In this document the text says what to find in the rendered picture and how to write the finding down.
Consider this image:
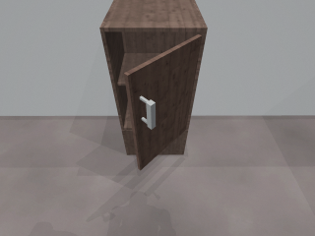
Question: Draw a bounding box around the handle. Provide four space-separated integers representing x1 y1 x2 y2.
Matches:
139 96 156 130

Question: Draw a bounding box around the cupboard door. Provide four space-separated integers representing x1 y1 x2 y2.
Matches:
124 34 202 171

